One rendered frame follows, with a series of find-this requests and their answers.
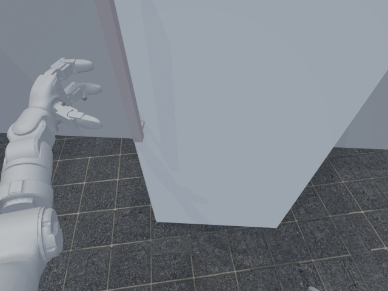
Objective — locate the left robot hand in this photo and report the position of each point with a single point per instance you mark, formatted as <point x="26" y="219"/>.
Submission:
<point x="47" y="92"/>

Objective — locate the handle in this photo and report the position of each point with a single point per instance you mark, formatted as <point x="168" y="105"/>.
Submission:
<point x="110" y="25"/>

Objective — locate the left robot forearm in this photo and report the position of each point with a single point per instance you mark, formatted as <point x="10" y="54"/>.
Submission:
<point x="27" y="168"/>

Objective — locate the fridge door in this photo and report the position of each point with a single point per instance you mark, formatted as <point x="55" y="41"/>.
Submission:
<point x="244" y="99"/>

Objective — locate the left robot upper arm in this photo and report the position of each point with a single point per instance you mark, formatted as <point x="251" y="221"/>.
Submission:
<point x="28" y="240"/>

